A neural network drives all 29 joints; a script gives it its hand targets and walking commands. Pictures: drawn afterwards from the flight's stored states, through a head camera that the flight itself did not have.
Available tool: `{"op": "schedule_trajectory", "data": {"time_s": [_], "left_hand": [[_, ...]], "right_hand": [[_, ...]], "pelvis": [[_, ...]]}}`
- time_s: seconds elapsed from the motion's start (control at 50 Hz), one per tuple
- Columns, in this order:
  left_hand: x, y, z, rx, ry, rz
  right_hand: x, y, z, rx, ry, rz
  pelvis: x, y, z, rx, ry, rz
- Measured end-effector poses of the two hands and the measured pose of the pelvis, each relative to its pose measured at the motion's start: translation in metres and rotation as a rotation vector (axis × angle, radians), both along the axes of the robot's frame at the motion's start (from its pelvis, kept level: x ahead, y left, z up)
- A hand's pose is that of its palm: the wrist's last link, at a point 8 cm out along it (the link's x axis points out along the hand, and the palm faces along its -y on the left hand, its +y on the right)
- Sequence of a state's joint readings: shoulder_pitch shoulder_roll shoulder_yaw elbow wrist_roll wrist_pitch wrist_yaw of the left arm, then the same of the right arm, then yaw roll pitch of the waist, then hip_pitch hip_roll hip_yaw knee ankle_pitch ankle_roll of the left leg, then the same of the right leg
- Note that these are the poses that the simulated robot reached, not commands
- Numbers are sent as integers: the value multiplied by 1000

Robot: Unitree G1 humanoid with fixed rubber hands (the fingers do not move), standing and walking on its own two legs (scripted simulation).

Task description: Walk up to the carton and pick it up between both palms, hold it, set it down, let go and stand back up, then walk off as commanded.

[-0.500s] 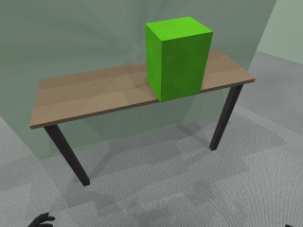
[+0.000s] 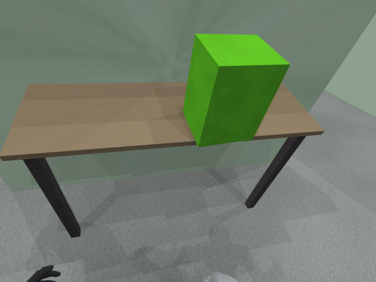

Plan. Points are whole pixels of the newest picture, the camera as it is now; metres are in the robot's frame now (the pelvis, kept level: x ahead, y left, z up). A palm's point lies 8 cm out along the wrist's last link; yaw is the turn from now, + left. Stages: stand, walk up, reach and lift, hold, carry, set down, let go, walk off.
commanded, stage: walk up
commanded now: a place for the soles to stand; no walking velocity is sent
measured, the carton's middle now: (226, 92) +0.65 -0.12 +0.08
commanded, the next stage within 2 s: none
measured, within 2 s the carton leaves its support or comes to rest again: neither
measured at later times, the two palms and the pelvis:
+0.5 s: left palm (88, 244) +0.22 +0.20 -0.03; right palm out of the picture +0.16 -0.48 -0.06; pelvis +0.10 -0.12 +0.02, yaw +0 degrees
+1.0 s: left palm (115, 230) +0.28 +0.17 -0.11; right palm out of the picture +0.26 -0.52 +0.00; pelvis +0.19 -0.16 +0.00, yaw +5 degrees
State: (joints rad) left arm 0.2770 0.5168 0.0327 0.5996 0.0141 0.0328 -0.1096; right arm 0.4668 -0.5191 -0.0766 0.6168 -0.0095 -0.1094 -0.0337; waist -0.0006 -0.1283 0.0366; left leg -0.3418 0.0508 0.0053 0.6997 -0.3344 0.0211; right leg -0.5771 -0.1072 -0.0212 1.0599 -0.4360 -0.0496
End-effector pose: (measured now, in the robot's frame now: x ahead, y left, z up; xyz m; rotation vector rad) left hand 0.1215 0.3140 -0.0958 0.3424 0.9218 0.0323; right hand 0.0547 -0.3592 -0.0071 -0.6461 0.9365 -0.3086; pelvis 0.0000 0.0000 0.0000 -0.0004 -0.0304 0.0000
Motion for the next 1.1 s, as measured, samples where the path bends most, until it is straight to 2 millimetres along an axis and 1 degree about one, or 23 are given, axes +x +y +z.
{"op": "schedule_trajectory", "data": {"time_s": [0.06,0.1,0.14,0.18,0.2,0.24,0.3,0.38,0.46,0.52,0.6,0.66,0.7,0.74,0.78,0.82,0.86,0.96,1.0,1.04,1.1], "left_hand": [[6,-17,1,8,12,8],[12,-30,3,26,22,7],[19,-45,5,51,29,7],[27,-59,8,84,16,12],[29,-65,10,99,7,19],[33,-78,19,115,-4,36],[44,-94,40,132,-17,46],[65,-105,62,161,-27,35],[86,-111,69,171,-32,28],[99,-114,66,163,-22,32],[112,-114,55,136,-4,49],[121,-113,40,104,14,66],[130,-110,26,84,19,71],[142,-110,11,66,14,71],[150,-115,3,44,20,69],[156,-119,0,25,21,70],[157,-122,-3,12,32,71],[155,-136,-11,-8,52,99],[156,-146,-11,-5,54,111],[157,-156,-9,9,56,122],[161,-172,-3,50,51,139]], "right_hand": [[16,-23,-3,-5,9,18],[24,-42,-8,-5,19,24],[33,-64,-16,-1,25,27],[46,-85,-29,5,15,34],[53,-91,-36,17,6,32],[68,-95,-43,59,-10,31],[85,-97,-45,114,-22,34],[91,-108,-46,145,3,6],[100,-116,-49,154,31,-15],[114,-118,-48,153,43,-13],[138,-114,-45,141,62,1],[158,-107,-41,127,67,17],[168,-104,-41,104,56,28],[173,-107,-42,67,50,25],[174,-110,-34,44,41,7],[174,-116,-23,14,50,-2],[178,-123,-12,-13,58,-1],[201,-145,3,-56,57,32],[210,-156,4,-62,60,48],[217,-169,0,-57,67,61],[229,-192,-15,-37,76,80]], "pelvis": [[11,-20,-2,12,9,12],[18,-35,-4,26,19,12],[26,-54,-8,41,26,12],[34,-72,-15,38,18,15],[37,-80,-17,42,8,18],[44,-92,-13,53,-1,24],[55,-104,0,64,-5,24],[71,-115,13,63,-5,12],[91,-122,16,56,-7,6],[105,-124,16,45,2,10],[125,-123,15,27,19,27],[140,-120,12,14,31,42],[150,-116,4,6,23,44],[158,-113,-6,9,10,41],[165,-116,-6,15,2,34],[170,-120,-2,1,2,38],[174,-125,0,-13,6,46],[185,-146,1,-21,8,81],[189,-156,1,-18,11,91],[193,-168,0,-7,14,98],[200,-189,-5,14,16,109]]}}
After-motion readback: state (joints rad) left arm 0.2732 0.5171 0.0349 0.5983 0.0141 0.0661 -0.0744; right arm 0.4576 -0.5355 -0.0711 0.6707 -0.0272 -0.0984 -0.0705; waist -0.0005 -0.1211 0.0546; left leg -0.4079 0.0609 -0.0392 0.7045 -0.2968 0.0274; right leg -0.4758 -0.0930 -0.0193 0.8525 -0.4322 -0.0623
